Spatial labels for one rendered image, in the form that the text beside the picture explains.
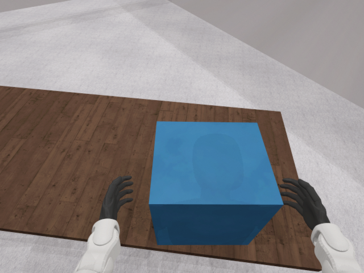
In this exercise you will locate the robot left hand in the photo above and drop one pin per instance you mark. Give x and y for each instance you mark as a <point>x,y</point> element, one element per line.
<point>112,203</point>

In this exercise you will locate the table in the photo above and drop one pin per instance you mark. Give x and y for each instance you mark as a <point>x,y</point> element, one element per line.
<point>60,151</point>

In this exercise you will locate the carton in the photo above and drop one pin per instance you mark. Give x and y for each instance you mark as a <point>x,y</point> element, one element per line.
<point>212,183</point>

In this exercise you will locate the robot right hand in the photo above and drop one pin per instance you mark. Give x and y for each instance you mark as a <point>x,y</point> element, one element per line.
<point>308,204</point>

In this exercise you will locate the left robot forearm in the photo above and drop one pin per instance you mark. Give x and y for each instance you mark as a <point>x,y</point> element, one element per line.
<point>103,248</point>

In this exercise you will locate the right robot forearm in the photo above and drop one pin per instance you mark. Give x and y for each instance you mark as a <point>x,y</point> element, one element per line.
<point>334,251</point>

